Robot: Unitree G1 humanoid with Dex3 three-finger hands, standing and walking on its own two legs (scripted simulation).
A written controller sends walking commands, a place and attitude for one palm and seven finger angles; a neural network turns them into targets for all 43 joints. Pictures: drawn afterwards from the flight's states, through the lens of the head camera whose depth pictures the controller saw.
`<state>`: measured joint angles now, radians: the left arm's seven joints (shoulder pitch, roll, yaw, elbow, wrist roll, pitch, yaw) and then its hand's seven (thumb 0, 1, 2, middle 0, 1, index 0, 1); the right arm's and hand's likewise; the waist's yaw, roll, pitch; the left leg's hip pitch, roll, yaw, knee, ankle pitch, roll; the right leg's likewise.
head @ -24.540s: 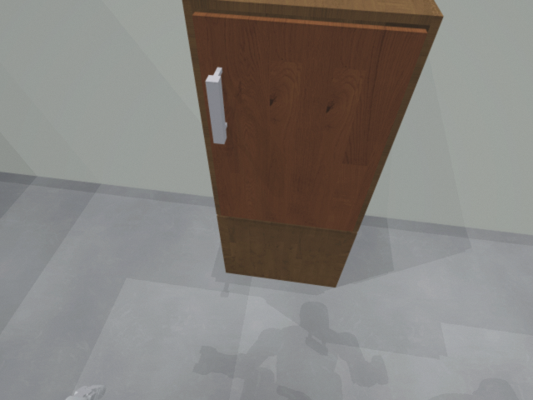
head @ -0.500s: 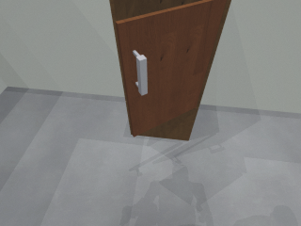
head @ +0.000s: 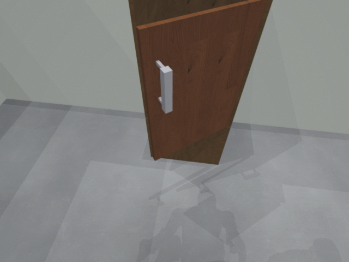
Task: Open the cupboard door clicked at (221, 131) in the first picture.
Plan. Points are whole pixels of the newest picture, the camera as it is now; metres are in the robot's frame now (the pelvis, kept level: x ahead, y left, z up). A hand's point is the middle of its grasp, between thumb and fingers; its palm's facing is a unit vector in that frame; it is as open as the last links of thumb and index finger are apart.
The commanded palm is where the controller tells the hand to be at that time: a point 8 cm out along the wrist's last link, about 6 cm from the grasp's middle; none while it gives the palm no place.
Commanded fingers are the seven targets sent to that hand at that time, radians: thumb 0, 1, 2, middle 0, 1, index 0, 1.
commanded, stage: walk to a spot facing it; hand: left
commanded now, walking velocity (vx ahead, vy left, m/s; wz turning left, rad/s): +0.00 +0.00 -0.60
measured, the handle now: (163, 87) +0.57 +0.07 +0.07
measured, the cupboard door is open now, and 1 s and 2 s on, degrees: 37 37 37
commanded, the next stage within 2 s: none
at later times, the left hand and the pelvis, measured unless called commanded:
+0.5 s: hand out of the picture +0.06 +0.18 -0.18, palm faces -0.16 -0.94 -0.29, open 7.4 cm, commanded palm none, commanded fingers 0.00 0.90 0.90 -0.20 -0.30 -0.20 -0.30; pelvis -0.02 -0.02 -0.02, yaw -14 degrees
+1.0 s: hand (131, 242) +0.20 +0.13 -0.17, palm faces -0.48 -0.84 -0.26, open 7.4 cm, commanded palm none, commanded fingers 0.00 0.90 0.90 -0.20 -0.30 -0.20 -0.30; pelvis -0.01 +0.00 -0.01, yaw -32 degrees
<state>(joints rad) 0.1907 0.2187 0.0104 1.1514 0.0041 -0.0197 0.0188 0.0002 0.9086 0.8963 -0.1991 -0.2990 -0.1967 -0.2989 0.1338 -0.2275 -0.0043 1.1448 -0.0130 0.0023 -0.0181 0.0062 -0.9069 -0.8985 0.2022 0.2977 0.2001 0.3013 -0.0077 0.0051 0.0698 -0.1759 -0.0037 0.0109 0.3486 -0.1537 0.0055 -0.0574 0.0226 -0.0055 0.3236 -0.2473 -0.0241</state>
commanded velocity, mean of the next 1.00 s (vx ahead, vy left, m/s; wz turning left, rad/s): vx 0.00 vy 0.00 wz -0.60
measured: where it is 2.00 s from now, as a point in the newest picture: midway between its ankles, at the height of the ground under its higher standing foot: outside the picture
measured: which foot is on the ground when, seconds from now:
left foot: down 0.00-0.40, up 0.42-0.76, down 0.78-1.00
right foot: down 0.00-0.76, up 0.78-1.00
